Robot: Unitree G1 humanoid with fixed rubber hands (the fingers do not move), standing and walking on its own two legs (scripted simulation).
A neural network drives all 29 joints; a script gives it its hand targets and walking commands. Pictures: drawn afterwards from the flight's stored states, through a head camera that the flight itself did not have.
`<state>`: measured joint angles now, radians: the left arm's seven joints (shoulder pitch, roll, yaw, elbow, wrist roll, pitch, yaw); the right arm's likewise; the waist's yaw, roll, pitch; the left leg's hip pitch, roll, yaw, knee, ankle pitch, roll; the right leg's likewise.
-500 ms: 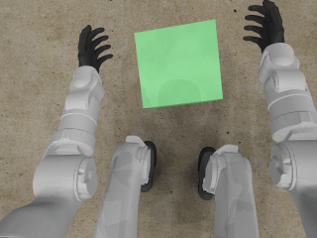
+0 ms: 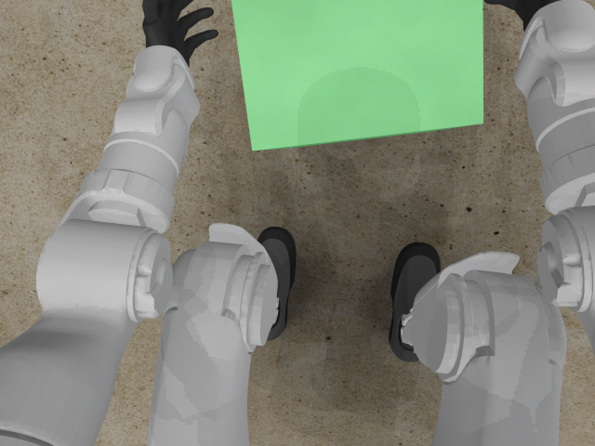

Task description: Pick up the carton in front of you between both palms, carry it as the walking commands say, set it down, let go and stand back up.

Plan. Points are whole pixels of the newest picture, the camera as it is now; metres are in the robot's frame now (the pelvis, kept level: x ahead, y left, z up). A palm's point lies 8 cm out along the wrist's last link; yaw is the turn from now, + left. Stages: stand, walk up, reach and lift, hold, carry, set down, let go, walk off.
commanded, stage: reach and lift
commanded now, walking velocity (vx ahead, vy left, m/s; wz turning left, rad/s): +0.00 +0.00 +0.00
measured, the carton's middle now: (353, 53) +0.52 +0.00 -0.25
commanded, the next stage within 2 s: none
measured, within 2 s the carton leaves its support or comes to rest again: leaves its support in 0.72 s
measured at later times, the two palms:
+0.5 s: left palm (199, 41) +0.51 +0.16 -0.16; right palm out of the picture +0.55 -0.14 -0.17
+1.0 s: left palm (166, 30) +0.49 +0.14 -0.04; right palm out of the picture +0.52 -0.16 -0.04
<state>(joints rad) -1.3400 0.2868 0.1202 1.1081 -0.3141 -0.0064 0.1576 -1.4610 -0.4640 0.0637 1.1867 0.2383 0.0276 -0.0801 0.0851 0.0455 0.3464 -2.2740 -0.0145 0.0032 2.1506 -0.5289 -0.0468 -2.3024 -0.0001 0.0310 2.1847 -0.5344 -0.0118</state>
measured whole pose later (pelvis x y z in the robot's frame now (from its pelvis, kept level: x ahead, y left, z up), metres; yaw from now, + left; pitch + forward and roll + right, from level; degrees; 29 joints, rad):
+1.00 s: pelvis +0.00 +0.01 +0.04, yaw -3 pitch +39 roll +2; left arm -1.06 0.01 0.45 0.77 0.03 0.25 0.15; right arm -1.22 -0.19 -0.20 0.95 -0.03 0.27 -0.09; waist 0.06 0.03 -0.01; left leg -2.18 -0.03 -0.03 2.05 -0.54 -0.06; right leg -2.22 0.04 0.04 2.05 -0.51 0.01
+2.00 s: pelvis +0.07 +0.01 +0.30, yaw -5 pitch +25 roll +0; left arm -0.49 -0.13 0.38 0.58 0.18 0.31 0.06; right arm -0.54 0.08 -0.31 0.66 -0.17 0.29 -0.06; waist 0.02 0.01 -0.23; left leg -1.15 -0.05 -0.07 1.18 -0.47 -0.02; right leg -1.17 0.04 0.05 1.18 -0.44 0.01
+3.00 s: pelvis +0.10 +0.01 +0.41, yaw -6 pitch -5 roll +0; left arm -0.35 -0.18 0.33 0.39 0.33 0.62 -0.02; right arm -0.35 0.18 -0.32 0.38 -0.32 0.61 0.00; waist 0.00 0.01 0.02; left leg -0.14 -0.02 -0.07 0.44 -0.22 -0.01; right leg -0.16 0.02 0.07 0.44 -0.20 0.00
